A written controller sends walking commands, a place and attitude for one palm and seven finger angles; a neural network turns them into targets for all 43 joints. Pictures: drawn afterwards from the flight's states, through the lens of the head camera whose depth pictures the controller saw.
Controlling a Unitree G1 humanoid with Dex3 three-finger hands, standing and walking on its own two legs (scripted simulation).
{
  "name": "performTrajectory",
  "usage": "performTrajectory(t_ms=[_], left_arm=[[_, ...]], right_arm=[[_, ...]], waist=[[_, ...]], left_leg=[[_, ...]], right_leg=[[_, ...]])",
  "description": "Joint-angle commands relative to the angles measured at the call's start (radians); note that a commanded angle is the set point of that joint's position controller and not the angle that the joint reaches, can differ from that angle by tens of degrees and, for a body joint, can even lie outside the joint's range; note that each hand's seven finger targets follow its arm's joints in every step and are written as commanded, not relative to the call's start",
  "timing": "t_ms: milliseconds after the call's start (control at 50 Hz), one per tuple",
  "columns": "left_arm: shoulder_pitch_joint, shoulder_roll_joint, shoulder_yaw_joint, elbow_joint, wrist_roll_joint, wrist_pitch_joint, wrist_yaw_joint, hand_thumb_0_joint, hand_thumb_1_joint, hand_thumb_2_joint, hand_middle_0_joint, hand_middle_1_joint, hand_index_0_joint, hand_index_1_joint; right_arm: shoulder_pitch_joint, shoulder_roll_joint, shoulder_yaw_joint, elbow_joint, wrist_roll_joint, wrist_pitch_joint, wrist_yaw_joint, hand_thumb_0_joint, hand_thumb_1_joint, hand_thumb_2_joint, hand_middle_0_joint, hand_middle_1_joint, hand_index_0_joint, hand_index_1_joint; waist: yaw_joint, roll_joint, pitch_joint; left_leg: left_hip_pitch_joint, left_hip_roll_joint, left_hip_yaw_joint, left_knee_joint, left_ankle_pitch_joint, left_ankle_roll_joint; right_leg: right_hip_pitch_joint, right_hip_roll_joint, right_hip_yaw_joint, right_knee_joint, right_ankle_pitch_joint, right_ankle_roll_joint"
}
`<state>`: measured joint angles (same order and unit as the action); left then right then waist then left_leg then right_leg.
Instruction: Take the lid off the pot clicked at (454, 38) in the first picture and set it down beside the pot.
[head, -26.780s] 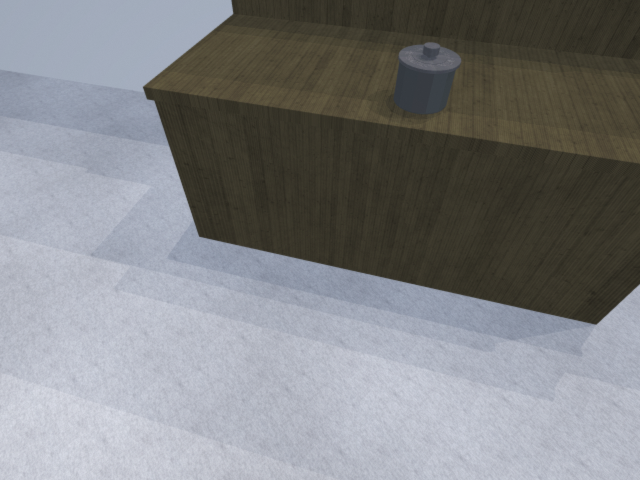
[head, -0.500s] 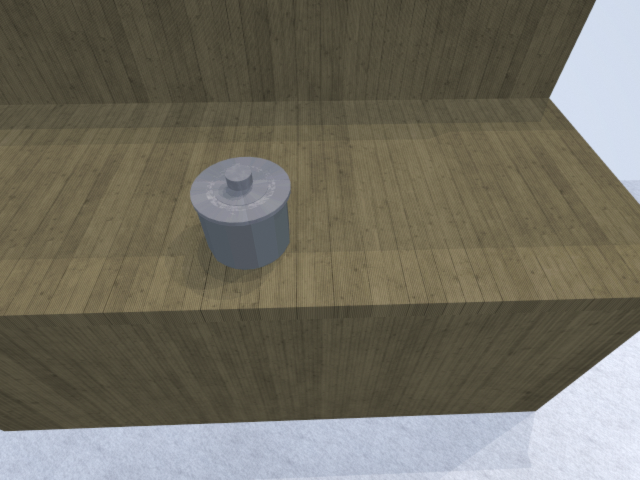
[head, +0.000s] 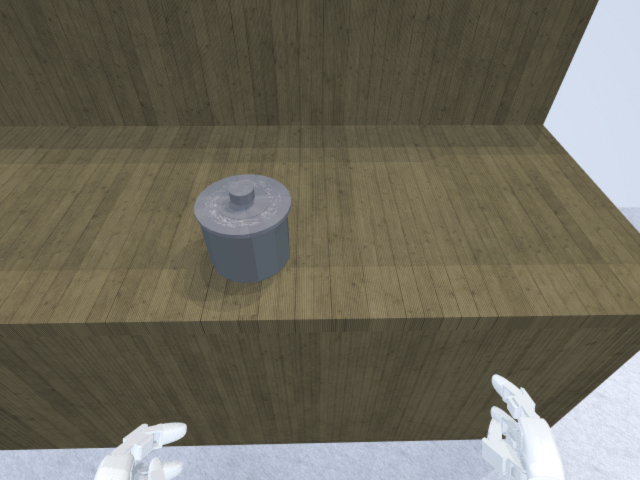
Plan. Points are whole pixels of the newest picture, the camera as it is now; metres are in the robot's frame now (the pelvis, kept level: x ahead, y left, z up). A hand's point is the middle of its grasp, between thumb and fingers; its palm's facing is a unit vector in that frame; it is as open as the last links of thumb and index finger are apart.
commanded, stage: lift the closed hand beside the body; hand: left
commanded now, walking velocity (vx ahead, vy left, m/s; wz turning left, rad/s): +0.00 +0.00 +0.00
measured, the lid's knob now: (241, 193) +0.54 +0.17 +0.08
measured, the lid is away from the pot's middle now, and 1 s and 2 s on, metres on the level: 0.00 0.00 0.00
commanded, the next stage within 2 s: raise the hand higher, near the body in 0.28 s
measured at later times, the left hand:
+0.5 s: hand (128, 464) +0.15 +0.23 -0.02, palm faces +0.28 -0.88 -0.38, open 3.1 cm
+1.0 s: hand (103, 410) +0.18 +0.24 +0.06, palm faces +0.33 -0.86 -0.39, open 3.1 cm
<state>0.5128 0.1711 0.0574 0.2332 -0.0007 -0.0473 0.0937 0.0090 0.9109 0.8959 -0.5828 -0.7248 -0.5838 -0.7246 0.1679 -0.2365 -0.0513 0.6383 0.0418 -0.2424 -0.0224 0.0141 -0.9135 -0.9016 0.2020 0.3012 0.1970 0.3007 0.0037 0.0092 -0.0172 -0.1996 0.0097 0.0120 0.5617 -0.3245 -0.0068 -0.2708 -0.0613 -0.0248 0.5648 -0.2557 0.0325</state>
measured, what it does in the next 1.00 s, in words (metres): stands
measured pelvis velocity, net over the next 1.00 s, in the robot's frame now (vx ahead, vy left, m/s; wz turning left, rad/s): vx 0.04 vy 0.01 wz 0.03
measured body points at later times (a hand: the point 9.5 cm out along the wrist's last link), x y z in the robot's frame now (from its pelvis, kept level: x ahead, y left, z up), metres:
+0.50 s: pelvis +0.04 +0.00 +0.00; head +0.05 -0.01 +0.45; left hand +0.13 +0.28 +0.01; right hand +0.21 -0.20 -0.10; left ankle -0.01 +0.12 -0.73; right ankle +0.03 -0.14 -0.73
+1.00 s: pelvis +0.04 +0.01 +0.01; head +0.03 +0.00 +0.45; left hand +0.15 +0.29 +0.09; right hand +0.26 -0.18 -0.06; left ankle -0.01 +0.12 -0.73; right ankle +0.03 -0.14 -0.73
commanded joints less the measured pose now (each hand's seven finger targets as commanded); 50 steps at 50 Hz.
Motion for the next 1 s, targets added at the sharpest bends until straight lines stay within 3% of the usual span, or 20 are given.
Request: performTrajectory(t_ms=[0,20,80,100,140,160,200,260,340,400,440,480,520,560,600,640,720,760,900,980], left_arm=[[0.024,0.149,0.096,-0.314,-0.008,-0.076,0.011,0.0,0.9,0.9,-0.992,-1.164,-0.992,-1.164],[0.027,0.135,0.086,-0.359,-0.009,-0.076,0.012,0.0,0.9,0.9,-1.036,-1.212,-1.036,-1.212],[0.049,0.105,0.067,-0.32,-0.006,-0.056,0.013,0.0,0.9,0.9,-1.168,-1.356,-1.168,-1.356],[0.019,0.117,0.08,-0.334,-0.005,-0.059,0.014,0.0,0.9,0.9,-1.212,-1.404,-1.212,-1.404],[0.022,0.131,0.091,-0.374,-0.007,-0.056,0.013,0.0,0.9,0.9,-1.3,-1.5,-1.3,-1.5],[0.026,0.141,0.101,-0.406,-0.007,-0.054,0.014,0.0,0.9,0.9,-1.3,-1.5,-1.3,-1.5],[0.053,0.163,0.132,-0.413,-0.003,-0.043,0.02,0.0,0.9,0.9,-1.3,-1.5,-1.3,-1.5],[0.083,0.143,0.12,-0.375,0.0,-0.025,0.015,0.0,0.9,0.9,-1.3,-1.5,-1.3,-1.5],[0.135,0.169,0.155,-0.43,0.003,-0.024,0.015,0.0,0.9,0.9,-1.3,-1.5,-1.3,-1.5],[0.212,0.165,0.158,-0.46,0.007,-0.022,0.012,0.0,0.9,0.9,-1.3,-1.5,-1.3,-1.5],[0.205,0.153,0.13,-0.501,0.012,-0.026,0.01,0.0,0.9,0.9,-1.3,-1.5,-1.3,-1.5],[0.251,0.164,0.15,-0.506,0.015,-0.029,0.013,0.0,0.9,0.9,-1.3,-1.5,-1.3,-1.5],[0.217,0.182,0.164,-0.544,0.016,-0.038,0.012,0.0,0.9,0.9,-1.3,-1.5,-1.3,-1.5],[0.225,0.18,0.157,-0.607,0.016,-0.05,0.015,0.0,0.9,0.9,-1.3,-1.5,-1.3,-1.5],[0.237,0.182,0.158,-0.626,0.017,-0.052,0.016,0.0,0.9,0.9,-1.3,-1.5,-1.3,-1.5],[0.251,0.181,0.166,-0.605,0.016,-0.053,0.016,0.0,0.9,0.9,-1.3,-1.5,-1.3,-1.5],[0.191,0.193,0.168,-0.711,0.015,-0.074,0.014,0.0,0.9,0.9,-1.3,-1.5,-1.3,-1.5],[0.233,0.187,0.178,-0.689,0.012,-0.071,0.015,0.0,0.9,0.9,-1.3,-1.5,-1.3,-1.5],[0.176,0.206,0.207,-0.726,0.009,-0.075,0.011,0.0,0.9,0.9,-1.3,-1.5,-1.3,-1.5],[0.111,0.222,0.215,-0.787,0.003,-0.089,0.013,0.0,0.9,0.9,-1.3,-1.5,-1.3,-1.5]], right_arm=[[-0.058,-0.079,-0.013,-0.203,-0.012,-0.04,-0.014,0.0,-0.9,-0.9,0.2,0.3,0.2,0.3],[-0.055,-0.074,-0.009,-0.213,-0.016,-0.04,-0.019,0.0,-0.9,-0.9,0.2,0.3,0.2,0.3],[-0.04,-0.073,-0.005,-0.212,-0.024,-0.025,-0.029,0.0,-0.9,-0.9,0.2,0.3,0.2,0.3],[-0.039,-0.075,-0.006,-0.213,-0.022,-0.02,-0.031,0.0,-0.9,-0.9,0.2,0.3,0.2,0.3],[-0.043,-0.072,-0.004,-0.218,-0.028,-0.016,-0.039,0.0,-0.9,-0.9,0.2,0.3,0.2,0.3],[-0.04,-0.072,-0.002,-0.221,-0.029,-0.015,-0.041,0.0,-0.9,-0.9,0.2,0.3,0.2,0.3],[-0.048,-0.066,0.002,-0.21,-0.032,-0.012,-0.046,0.0,-0.9,-0.9,0.2,0.3,0.2,0.3],[-0.065,-0.062,0.002,-0.199,-0.036,-0.004,-0.05,0.0,-0.9,-0.9,0.2,0.3,0.2,0.3],[-0.08,-0.05,0.007,-0.189,-0.036,-0.006,-0.051,0.0,-0.9,-0.9,0.2,0.3,0.2,0.3],[-0.096,-0.043,0.005,-0.18,-0.035,-0.012,-0.049,0.0,-0.9,-0.9,0.2,0.3,0.2,0.3],[-0.091,-0.041,0.005,-0.178,-0.036,-0.023,-0.047,0.0,-0.9,-0.9,0.2,0.3,0.2,0.3],[-0.093,-0.038,0.0,-0.172,-0.035,-0.024,-0.048,0.0,-0.9,-0.9,0.2,0.3,0.2,0.3],[-0.098,-0.04,0.002,-0.175,-0.033,-0.022,-0.05,0.0,-0.9,-0.9,0.2,0.3,0.2,0.3],[-0.092,-0.037,0.003,-0.179,-0.033,-0.031,-0.052,0.0,-0.9,-0.9,0.2,0.3,0.2,0.3],[-0.092,-0.036,0.002,-0.173,-0.033,-0.034,-0.051,0.0,-0.9,-0.9,0.2,0.3,0.2,0.3],[-0.088,-0.034,0.0,-0.17,-0.033,-0.029,-0.053,0.0,-0.9,-0.9,0.2,0.3,0.2,0.3],[-0.091,-0.036,0.009,-0.188,-0.035,-0.029,-0.05,0.0,-0.9,-0.9,0.2,0.3,0.2,0.3],[-0.086,-0.03,0.008,-0.183,-0.035,-0.026,-0.049,0.0,-0.9,-0.9,0.2,0.3,0.2,0.3],[-0.093,-0.032,0.016,-0.186,-0.041,-0.013,-0.04,0.0,-0.9,-0.9,0.2,0.3,0.2,0.3],[-0.086,-0.036,0.026,-0.197,-0.042,-0.01,-0.039,0.0,-0.9,-0.9,0.2,0.3,0.2,0.3]], waist=[[0.016,0.038,0.026],[0.017,0.078,0.001],[0.002,0.006,-0.008],[-0.005,0.007,-0.01],[0.006,0.009,-0.042],[0.013,0.031,-0.08],[0.021,0.054,-0.094],[0.021,-0.03,-0.074],[0.047,0.021,-0.098],[0.058,-0.006,-0.094],[0.053,0.012,-0.09],[0.061,-0.028,-0.086],[0.056,-0.022,-0.069],[0.061,0.038,-0.083],[0.062,0.037,-0.073],[0.06,-0.016,-0.061],[0.059,0.053,-0.045],[0.066,0.044,-0.05],[0.062,0.042,-0.013],[0.06,0.05,-0.025]], left_leg=[[-0.121,-0.04,0.022,-0.101,0.04,0.014],[-0.109,-0.042,0.024,-0.097,0.06,0.014],[-0.113,-0.045,0.024,-0.069,0.122,0.019],[-0.112,-0.048,0.023,-0.058,0.124,0.02],[-0.097,-0.046,0.022,-0.056,0.149,0.023],[-0.08,-0.046,0.019,-0.057,0.173,0.023],[-0.067,-0.043,0.017,-0.051,0.217,0.021],[-0.081,-0.036,0.01,-0.051,0.256,0.025],[-0.059,-0.031,0.003,-0.063,0.311,0.023],[-0.047,-0.021,-0.003,-0.063,0.377,0.022],[-0.04,-0.019,-0.004,-0.069,0.385,0.024],[-0.038,-0.015,-0.006,-0.073,0.401,0.025],[-0.041,-0.017,-0.001,-0.078,0.378,0.024],[-0.012,-0.015,-0.003,-0.086,0.389,0.022],[0.0,-0.012,-0.002,-0.083,0.413,0.023],[-0.006,-0.01,-0.002,-0.09,0.409,0.024],[0.01,-0.012,-0.002,-0.108,0.382,0.02],[0.018,-0.009,-0.002,-0.113,0.4,0.019],[0.024,-0.004,-0.004,-0.127,0.396,0.015],[0.033,-0.002,-0.008,-0.143,0.369,0.014]], right_leg=[[0.018,0.041,-0.029,-0.116,-0.023,-0.047],[0.025,0.042,-0.029,-0.11,0.002,-0.048],[0.015,0.046,-0.042,-0.087,0.084,-0.04],[0.007,0.047,-0.043,-0.091,0.091,-0.038],[0.026,0.044,-0.045,-0.081,0.115,-0.037],[0.048,0.042,-0.046,-0.072,0.135,-0.039],[0.066,0.041,-0.049,-0.067,0.177,-0.04],[0.067,0.039,-0.061,-0.058,0.212,-0.033],[0.1,0.034,-0.067,-0.052,0.229,-0.038],[0.112,0.035,-0.075,-0.049,0.261,-0.034],[0.105,0.032,-0.08,-0.052,0.255,-0.031],[0.108,0.035,-0.082,-0.055,0.263,-0.029],[0.107,0.036,-0.08,-0.063,0.254,-0.029],[0.111,0.034,-0.078,-0.067,0.237,-0.031],[0.111,0.036,-0.077,-0.077,0.251,-0.03],[0.11,0.038,-0.083,-0.081,0.255,-0.028],[0.114,0.037,-0.078,-0.096,0.226,-0.032],[0.123,0.039,-0.08,-0.1,0.235,-0.031],[0.127,0.045,-0.077,-0.124,0.241,-0.033],[0.141,0.045,-0.075,-0.129,0.219,-0.033]])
